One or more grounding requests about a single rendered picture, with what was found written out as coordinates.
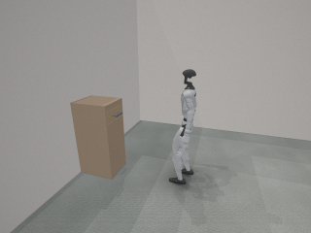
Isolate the robot torso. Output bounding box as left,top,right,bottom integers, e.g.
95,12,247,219
181,87,196,130

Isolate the robot left upper arm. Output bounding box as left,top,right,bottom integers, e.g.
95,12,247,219
183,90,194,115

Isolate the drawer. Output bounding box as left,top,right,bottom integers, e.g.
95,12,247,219
106,104,122,124

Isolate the left robot shin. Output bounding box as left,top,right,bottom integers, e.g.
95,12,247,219
171,153,183,180

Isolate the left robot hand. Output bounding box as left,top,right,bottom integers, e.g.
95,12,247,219
180,135,190,150

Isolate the robot left forearm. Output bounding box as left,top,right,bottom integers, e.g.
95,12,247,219
184,111,193,136

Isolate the handle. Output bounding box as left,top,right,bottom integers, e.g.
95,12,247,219
112,112,122,117

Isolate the cabinet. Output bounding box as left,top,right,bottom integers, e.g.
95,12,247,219
70,95,126,180

